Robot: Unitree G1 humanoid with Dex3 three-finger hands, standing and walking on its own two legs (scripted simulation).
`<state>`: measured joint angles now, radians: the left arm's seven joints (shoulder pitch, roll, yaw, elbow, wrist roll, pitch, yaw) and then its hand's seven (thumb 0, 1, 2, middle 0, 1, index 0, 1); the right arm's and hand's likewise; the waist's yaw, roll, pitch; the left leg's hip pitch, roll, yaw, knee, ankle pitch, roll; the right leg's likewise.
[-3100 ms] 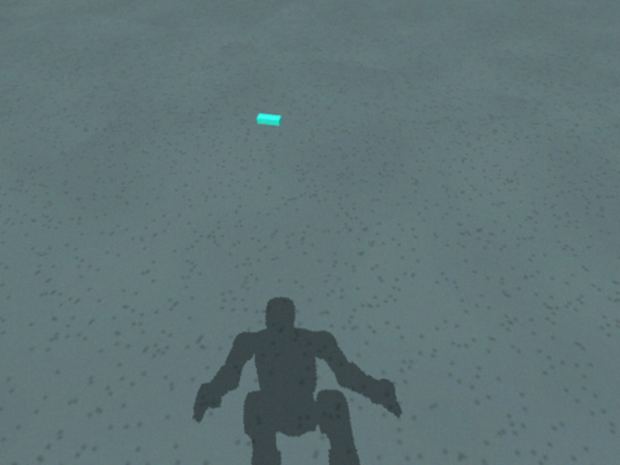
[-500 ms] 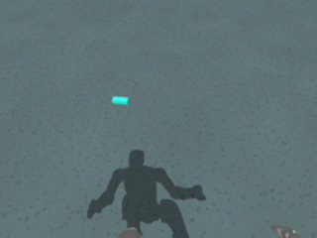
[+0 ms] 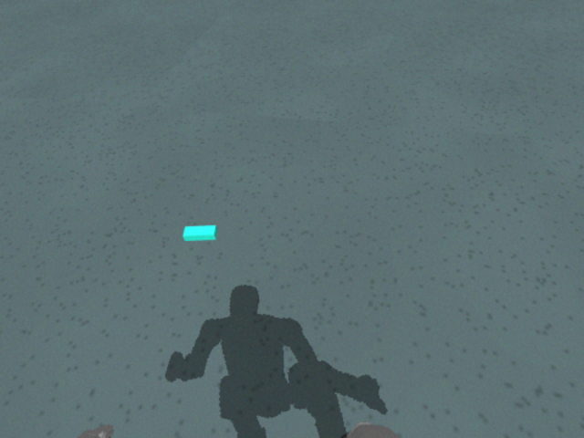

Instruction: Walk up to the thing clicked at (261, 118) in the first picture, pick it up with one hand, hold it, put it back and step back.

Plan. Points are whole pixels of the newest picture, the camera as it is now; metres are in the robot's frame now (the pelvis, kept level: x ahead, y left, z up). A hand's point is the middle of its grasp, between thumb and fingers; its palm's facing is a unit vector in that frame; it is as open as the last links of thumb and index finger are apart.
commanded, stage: walk up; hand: left
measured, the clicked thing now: (200, 233) +1.08 +0.42 -0.73
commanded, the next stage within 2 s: none
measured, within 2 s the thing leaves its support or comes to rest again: neither
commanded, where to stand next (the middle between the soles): +0.71 +0.22 m, yaw -2 degrees
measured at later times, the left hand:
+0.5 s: hand (53, 424) +0.21 +0.41 -0.15, palm faces -0.03 -0.92 -0.39, open 7.4 cm
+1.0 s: hand (98, 263) +0.50 +0.40 -0.11, palm faces -0.04 -0.91 -0.41, open 7.3 cm
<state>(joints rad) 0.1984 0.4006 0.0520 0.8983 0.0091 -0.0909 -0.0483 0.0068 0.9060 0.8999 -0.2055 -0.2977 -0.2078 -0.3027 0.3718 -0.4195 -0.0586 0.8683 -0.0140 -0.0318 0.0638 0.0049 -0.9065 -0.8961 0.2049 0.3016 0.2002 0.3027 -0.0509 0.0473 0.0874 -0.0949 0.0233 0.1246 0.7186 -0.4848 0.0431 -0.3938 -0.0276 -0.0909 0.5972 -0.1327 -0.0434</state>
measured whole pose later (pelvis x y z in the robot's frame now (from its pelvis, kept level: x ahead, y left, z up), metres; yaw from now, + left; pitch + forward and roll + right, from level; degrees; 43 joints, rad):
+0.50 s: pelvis +0.18 +0.11 +0.00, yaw +0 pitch -3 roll -1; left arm 0.33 0.47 0.05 0.97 0.00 -0.05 -0.02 0.01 0.91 0.90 -0.21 -0.30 -0.21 -0.30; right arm 0.26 -0.42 -0.08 0.86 -0.02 -0.06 0.08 0.00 -0.91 -0.90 0.20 0.30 0.20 0.30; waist -0.01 -0.04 0.06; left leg -0.37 0.06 0.10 0.67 -0.25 0.03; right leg -0.37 -0.06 0.03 1.08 -0.42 -0.04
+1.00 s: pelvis +0.37 +0.14 +0.01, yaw -1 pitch -4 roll +0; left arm 0.19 0.38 0.04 0.84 -0.01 -0.09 -0.02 0.01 0.91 0.90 -0.21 -0.30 -0.21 -0.30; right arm 0.35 -0.40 -0.04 0.86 -0.01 -0.01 0.04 0.01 -0.91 -0.90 0.20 0.30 0.20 0.30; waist -0.03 0.04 0.12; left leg -0.30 -0.02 0.01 1.09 -0.47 0.03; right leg -0.32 -0.03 -0.08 0.61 -0.22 -0.04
